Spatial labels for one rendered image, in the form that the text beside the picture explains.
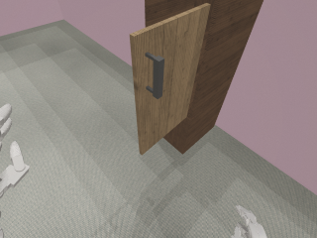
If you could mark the handle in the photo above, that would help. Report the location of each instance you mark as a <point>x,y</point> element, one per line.
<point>158,71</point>

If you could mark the right robot hand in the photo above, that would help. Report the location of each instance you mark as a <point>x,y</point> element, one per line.
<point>254,230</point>

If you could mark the cupboard door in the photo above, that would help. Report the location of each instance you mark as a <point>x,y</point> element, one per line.
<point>178,40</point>

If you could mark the left robot hand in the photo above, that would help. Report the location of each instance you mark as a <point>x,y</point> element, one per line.
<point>15,172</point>

